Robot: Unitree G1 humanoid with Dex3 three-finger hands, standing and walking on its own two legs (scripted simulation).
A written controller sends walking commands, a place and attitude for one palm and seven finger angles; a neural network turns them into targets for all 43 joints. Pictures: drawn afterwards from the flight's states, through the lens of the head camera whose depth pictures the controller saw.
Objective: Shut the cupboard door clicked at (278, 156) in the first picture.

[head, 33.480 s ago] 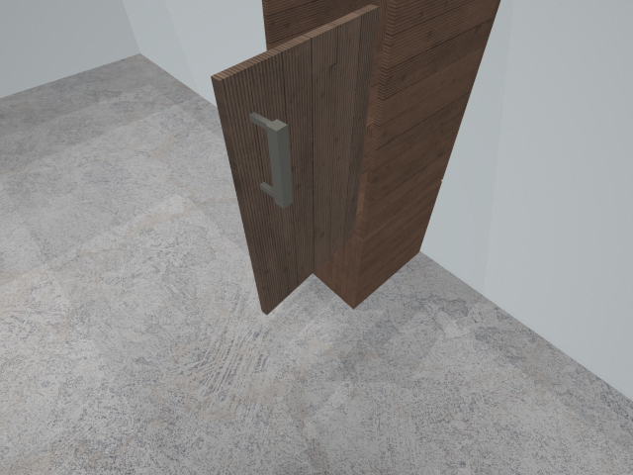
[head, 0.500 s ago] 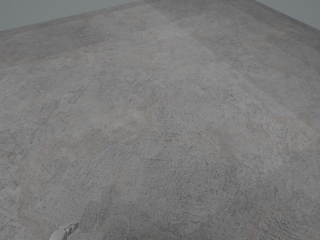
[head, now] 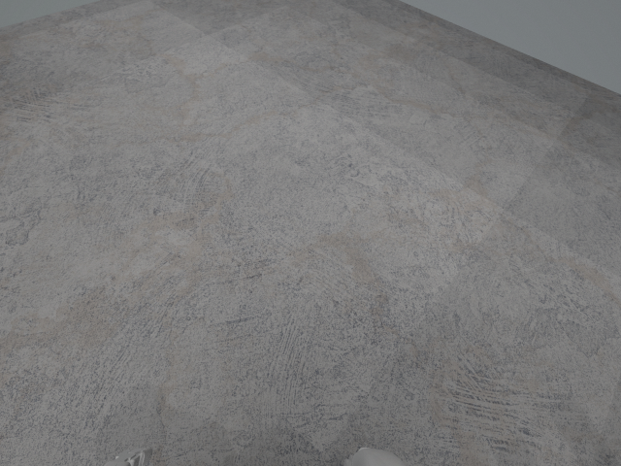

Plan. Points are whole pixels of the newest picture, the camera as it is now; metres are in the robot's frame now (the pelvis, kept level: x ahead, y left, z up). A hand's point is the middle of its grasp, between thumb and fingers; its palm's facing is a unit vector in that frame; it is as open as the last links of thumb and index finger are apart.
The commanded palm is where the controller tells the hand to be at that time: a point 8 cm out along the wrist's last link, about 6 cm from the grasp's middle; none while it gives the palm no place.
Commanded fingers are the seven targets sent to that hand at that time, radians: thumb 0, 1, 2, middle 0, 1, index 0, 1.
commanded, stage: turn to face it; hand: left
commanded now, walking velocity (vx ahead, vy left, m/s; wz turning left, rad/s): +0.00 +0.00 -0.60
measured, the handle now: out of the picture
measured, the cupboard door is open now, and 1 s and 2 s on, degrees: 59 59 59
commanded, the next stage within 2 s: take the last steps up to it in 1.88 s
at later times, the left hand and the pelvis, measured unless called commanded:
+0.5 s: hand (201, 459) +0.15 +0.15 -0.17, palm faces -0.26 -0.94 -0.22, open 7.4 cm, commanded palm none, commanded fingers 0.00 0.90 0.90 -0.20 -0.30 -0.20 -0.30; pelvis +0.02 -0.02 +0.00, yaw -17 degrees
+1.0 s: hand (260, 400) +0.23 +0.08 -0.16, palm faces -0.54 -0.79 -0.27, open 7.4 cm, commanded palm none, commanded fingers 0.00 0.90 0.90 -0.20 -0.30 -0.20 -0.30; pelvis +0.02 -0.03 -0.01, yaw -35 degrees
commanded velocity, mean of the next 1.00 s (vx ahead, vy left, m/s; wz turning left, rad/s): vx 0.00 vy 0.00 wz -0.60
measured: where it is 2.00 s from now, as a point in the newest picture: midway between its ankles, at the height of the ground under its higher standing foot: outside the picture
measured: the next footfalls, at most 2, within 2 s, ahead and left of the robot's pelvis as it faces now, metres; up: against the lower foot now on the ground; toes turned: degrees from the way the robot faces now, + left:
right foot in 0.20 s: +0.02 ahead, -0.14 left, +0.00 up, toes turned -12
left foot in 0.54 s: +0.11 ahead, +0.09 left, +0.00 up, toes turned -16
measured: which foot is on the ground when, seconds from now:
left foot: down 0.00-0.18, up 0.20-0.52, down 0.54-0.88, up 0.90-1.00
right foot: up 0.00-0.18, down 0.20-0.54, up 0.56-0.86, down 0.88-1.00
